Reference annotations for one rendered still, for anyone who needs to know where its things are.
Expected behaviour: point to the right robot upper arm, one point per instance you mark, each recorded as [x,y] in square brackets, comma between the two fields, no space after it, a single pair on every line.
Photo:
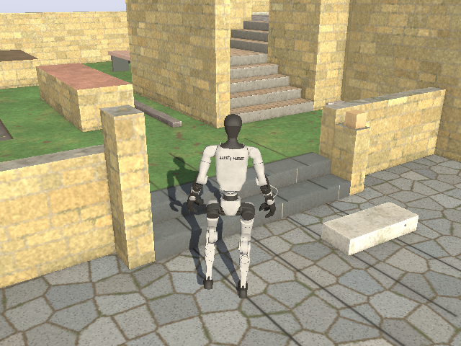
[255,154]

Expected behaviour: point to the right robot shin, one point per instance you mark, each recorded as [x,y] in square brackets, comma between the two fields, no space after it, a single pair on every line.
[244,262]

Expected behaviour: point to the right robot hand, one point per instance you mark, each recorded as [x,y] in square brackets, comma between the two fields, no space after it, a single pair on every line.
[266,207]

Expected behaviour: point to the left robot hand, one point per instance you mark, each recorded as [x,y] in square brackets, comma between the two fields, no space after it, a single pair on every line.
[195,202]

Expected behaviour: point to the robot left forearm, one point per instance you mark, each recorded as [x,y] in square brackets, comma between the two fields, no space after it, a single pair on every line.
[194,192]

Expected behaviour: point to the robot right foot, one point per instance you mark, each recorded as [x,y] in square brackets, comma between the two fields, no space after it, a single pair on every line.
[242,291]

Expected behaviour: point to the left robot upper arm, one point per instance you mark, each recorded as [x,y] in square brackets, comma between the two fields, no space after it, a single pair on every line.
[208,152]

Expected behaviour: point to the robot right forearm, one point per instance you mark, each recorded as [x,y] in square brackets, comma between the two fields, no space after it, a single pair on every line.
[267,193]

